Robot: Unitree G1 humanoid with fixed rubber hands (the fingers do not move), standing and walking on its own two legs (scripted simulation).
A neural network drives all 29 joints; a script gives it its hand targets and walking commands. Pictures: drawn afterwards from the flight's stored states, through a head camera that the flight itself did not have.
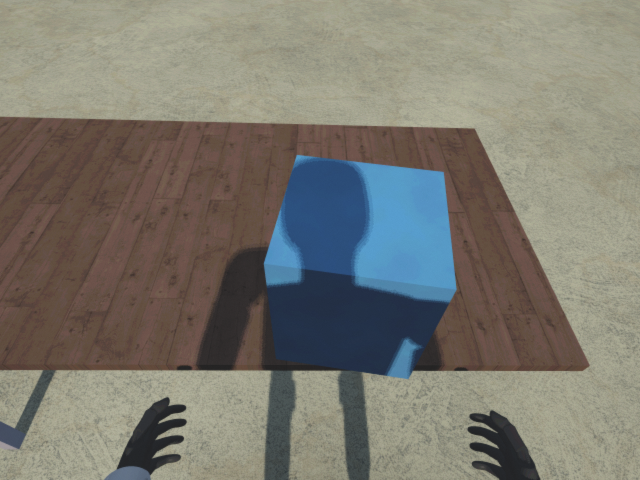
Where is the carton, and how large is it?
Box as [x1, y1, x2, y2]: [264, 155, 456, 378]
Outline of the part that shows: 297,155 264,261 276,358 408,378 456,289 443,172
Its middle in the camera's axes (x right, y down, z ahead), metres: +0.05 +0.05 +0.58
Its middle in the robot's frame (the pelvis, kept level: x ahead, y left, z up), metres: +0.39 -0.04 +0.01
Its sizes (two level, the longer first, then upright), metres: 0.210 0.200 0.250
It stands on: a table, 0.67 m high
